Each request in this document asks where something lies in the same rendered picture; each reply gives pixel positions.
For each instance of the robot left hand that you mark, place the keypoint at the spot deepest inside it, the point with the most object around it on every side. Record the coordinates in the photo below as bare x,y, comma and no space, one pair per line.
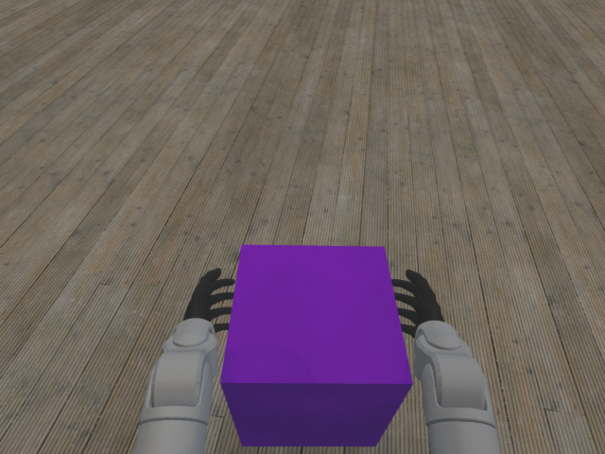
199,306

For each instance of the carton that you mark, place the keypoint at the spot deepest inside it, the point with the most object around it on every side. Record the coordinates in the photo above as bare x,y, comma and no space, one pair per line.
315,353

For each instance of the robot right forearm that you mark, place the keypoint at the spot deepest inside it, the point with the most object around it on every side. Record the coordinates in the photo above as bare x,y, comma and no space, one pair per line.
457,406

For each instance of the robot right hand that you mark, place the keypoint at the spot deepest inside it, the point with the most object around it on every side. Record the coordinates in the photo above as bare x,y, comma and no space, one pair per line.
424,302

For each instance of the robot left forearm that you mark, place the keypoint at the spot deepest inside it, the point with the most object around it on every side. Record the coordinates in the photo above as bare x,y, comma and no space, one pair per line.
176,409

